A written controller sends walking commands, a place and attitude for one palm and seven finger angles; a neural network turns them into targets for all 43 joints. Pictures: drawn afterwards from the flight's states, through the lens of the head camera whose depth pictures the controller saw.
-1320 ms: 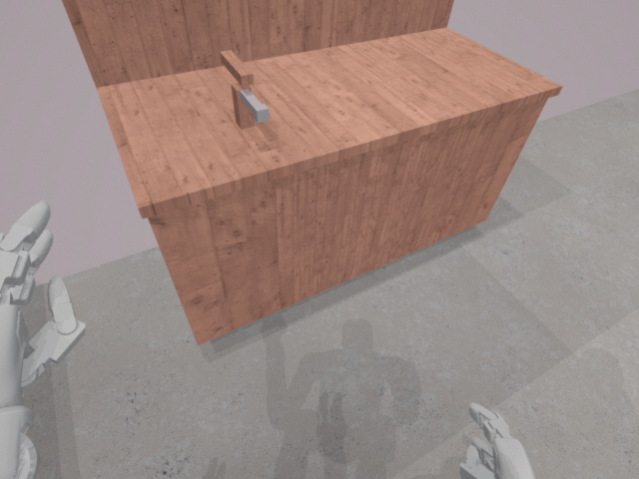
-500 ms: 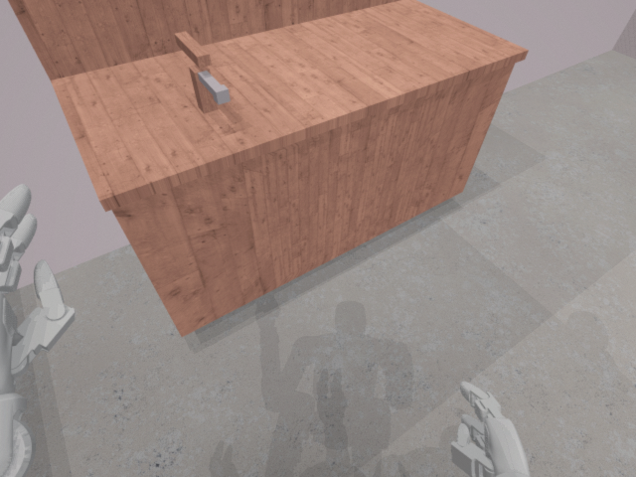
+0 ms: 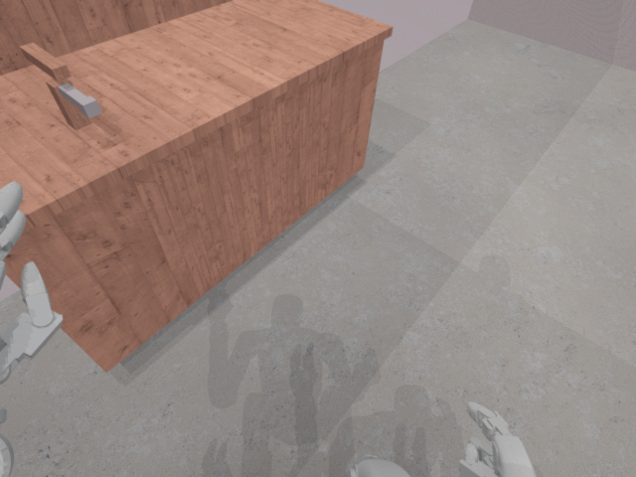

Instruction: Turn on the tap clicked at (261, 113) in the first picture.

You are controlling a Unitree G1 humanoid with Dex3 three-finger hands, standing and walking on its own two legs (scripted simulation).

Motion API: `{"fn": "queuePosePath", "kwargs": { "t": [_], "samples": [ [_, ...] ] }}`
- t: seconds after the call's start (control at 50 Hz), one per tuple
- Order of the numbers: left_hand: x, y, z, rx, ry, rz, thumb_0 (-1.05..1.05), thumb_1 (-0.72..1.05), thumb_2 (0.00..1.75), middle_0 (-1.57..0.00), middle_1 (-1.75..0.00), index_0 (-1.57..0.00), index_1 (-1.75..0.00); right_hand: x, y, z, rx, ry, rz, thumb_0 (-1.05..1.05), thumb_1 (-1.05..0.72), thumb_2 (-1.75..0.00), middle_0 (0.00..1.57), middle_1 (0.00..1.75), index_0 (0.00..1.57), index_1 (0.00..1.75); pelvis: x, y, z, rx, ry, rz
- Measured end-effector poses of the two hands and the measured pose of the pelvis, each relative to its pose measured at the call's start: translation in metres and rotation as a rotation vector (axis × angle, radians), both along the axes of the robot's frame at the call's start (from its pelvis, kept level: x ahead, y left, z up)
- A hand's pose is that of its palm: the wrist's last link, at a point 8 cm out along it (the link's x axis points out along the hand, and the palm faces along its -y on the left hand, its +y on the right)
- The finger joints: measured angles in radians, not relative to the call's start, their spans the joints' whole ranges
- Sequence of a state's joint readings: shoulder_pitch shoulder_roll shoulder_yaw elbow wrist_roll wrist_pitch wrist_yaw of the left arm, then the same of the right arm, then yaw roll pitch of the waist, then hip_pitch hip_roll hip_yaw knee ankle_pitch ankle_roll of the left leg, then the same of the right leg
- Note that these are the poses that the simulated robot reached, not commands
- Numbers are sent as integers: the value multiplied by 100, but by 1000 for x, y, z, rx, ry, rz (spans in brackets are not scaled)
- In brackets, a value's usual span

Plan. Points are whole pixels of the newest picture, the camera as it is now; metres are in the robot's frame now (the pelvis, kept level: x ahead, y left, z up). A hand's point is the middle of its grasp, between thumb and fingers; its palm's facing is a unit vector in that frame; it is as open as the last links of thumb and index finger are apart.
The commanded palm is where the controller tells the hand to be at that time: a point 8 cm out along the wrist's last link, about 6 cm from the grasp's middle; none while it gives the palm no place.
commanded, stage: walk to a spot facing it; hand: left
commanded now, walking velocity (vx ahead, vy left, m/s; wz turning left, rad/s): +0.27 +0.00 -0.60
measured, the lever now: (89, 107) +0.71 +0.52 +0.05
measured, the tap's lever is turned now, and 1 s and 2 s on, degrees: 0 0 0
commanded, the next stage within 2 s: turn to face it in 1.12 s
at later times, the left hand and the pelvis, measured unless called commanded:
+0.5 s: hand (244, 239) +0.28 +0.10 +0.20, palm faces +0.18 -0.86 -0.48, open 7.4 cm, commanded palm +0.25 +0.16 +0.19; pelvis +0.03 -0.07 +0.01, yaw -15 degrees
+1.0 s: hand (365, 173) +0.42 -0.01 +0.17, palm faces +0.12 -0.87 -0.48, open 7.4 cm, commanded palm +0.38 +0.06 +0.19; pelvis +0.13 -0.15 -0.01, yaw -20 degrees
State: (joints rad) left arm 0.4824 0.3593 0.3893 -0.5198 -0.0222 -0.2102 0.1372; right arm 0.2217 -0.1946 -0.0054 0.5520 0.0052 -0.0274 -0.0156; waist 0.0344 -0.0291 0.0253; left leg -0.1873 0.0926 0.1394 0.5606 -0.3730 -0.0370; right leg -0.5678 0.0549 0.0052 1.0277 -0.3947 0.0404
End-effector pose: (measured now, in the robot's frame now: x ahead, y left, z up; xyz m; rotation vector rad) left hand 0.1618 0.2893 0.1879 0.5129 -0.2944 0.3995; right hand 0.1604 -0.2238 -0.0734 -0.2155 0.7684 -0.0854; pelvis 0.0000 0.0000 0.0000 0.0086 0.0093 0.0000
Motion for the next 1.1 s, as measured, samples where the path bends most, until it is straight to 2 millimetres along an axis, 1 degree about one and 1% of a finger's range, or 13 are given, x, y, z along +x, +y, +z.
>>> {"fn": "queuePosePath", "kwargs": {
  "t": [0.08, 0.14, 0.22, 0.3, 0.38, 0.48, 0.56, 0.66, 0.74, 0.84, 0.9, 0.96, 1.1],
  "samples": [
    [22, -29, 4, -12, -20, -71, 2, 90, 90, -20, -31, -21, -30, -14, -6, -6, 51, -15, -39, 1, -90, -90, 20, 30, 20, 29, 4, -11, 0, -26, -11, -72],
    [46, -57, 1, 27, -24, -139, 2, 90, 90, -20, -31, -20, -30, -24, -19, -18, 79, -25, -71, 1, -90, -90, 20, 30, 20, 30, 4, -29, -9, -32, -13, -114],
    [72, -96, -9, 41, -30, -225, 2, 90, 90, -20, -31, -21, -30, -40, -50, -39, 82, 13, -126, 1, -90, -90, 20, 30, 20, 30, -3, -48, -20, -37, -29, -141],
    [75, -126, -6, 37, 12, -312, 2, 89, 90, -21, -31, -21, -30, -64, -85, -32, 44, 67, -222, 1, -90, -90, 20, 30, 20, 30, -3, -57, -11, -11, -27, -199],
    [74, -142, 13, 96, 18, -376, 2, 89, 90, -21, -31, -21, -30, -83, -111, -17, -8, 101, -298, 1, -90, -90, 20, 30, 20, 29, 4, -65, 1, 11, -10, -237],
    [89, -139, 33, 113, -44, -350, 1, 89, 90, -21, -31, -22, -30, -90, -130, -5, -54, 99, -357, 1, -90, -90, 20, 30, 20, 29, 21, -71, 10, 33, 2, -264],
    [112, -132, 21, 33, -43, -293, 1, 89, 90, -21, -31, -21, -30, -76, -133, -1, -70, 59, -381, 1, -90, -90, 19, 30, 20, 29, 42, -72, 10, 29, -3, -270],
    [143, -136, -7, -60, -22, -285, 1, 89, 90, -21, -31, -21, -30, -43, -126, -2, -71, -8, -391, 1, -90, -90, 19, 30, 20, 29, 66, -73, 0, 32, -30, -290],
    [167, -157, -11, -45, 22, -317, 2, 90, 90, -20, -31, -21, -30, -15, -116, -3, -15, -62, -377, 1, -90, -90, 20, 30, 20, 29, 79, -83, 1, 30, -32, -319],
    [190, -198, 10, 35, 7, -368, 2, 89, 90, -21, -31, -21, -30, 10, -114, -14, 76, -52, -346, 1, -90, -90, 20, 30, 20, 30, 98, -107, 3, 9, -16, -347],
    [206, -222, 16, 107, -24, -375, 2, 89, 90, -21, -31, -21, -30, 21, -129, -32, 115, -29, -346, 1, -90, -90, 20, 30, 21, 30, 110, -129, -7, -2, -14, -350],
    [225, -240, 11, 99, -18, -369, 1, 89, 90, -21, -31, -21, -30, 29, -154, -47, 118, 45, -350, 1, -90, -90, 20, 30, 21, 30, 121, -146, -12, -3, -17, -337],
    [261, -266, -6, 55, 121, -365, 1, 89, 90, -21, -31, -21, -30, 47, -223, -29, 24, 131, -414, 1, -90, -90, 20, 30, 20, 30, 160, -173, 5, 16, 0, -326]
  ]
}}
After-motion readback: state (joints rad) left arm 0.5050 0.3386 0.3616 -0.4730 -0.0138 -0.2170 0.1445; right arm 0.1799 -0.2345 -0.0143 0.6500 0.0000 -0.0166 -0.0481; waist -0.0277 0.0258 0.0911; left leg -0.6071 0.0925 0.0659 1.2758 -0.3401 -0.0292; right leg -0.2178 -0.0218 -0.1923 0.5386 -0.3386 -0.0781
